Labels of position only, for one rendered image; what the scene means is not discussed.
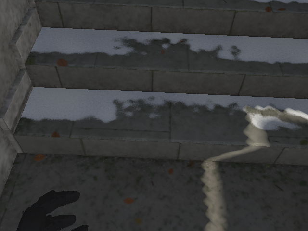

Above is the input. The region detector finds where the robot left hand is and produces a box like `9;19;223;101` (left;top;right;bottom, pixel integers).
16;190;89;231

